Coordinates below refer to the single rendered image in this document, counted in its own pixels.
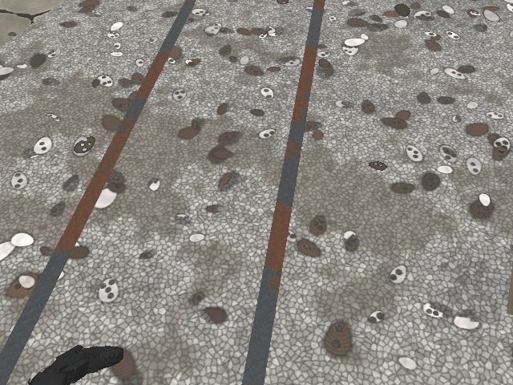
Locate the robot left hand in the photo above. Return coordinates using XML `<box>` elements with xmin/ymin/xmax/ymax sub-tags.
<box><xmin>28</xmin><ymin>345</ymin><xmax>123</xmax><ymax>385</ymax></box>

